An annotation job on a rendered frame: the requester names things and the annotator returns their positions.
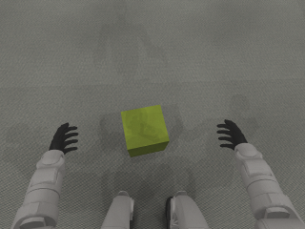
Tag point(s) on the robot right forearm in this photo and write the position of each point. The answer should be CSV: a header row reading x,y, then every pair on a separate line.
x,y
267,200

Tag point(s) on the left robot hand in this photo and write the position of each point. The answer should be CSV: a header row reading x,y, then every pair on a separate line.
x,y
59,143

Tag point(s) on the robot right shin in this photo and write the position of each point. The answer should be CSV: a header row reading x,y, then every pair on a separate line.
x,y
174,224

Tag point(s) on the carton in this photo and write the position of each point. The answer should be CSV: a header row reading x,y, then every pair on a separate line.
x,y
145,130

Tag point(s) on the robot left thigh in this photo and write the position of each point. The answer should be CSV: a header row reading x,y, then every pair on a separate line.
x,y
119,214

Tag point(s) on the right robot upper arm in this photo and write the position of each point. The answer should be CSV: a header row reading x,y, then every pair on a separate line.
x,y
279,223

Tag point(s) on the right robot hand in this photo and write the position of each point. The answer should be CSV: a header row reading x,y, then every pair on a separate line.
x,y
235,134

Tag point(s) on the robot left forearm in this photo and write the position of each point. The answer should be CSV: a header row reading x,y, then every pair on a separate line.
x,y
40,206

